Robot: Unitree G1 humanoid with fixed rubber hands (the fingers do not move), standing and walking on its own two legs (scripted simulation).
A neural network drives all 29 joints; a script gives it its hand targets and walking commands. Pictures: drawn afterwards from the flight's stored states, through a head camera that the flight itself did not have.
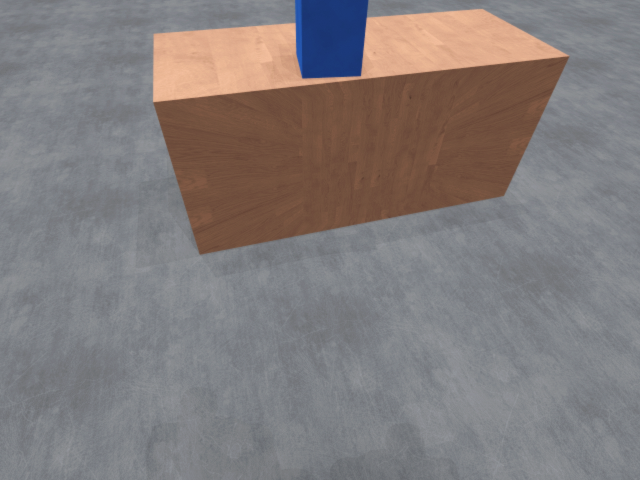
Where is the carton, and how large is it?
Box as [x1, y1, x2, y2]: [295, 0, 367, 78]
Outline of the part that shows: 295,0 296,54 302,78 360,75 367,0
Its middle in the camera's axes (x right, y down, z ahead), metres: +0.03 -0.70 +1.28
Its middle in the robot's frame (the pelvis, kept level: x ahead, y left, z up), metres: +1.45 -0.02 +0.04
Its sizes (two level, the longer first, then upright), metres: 0.210 0.200 0.250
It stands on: a pedestal, 0.69 m high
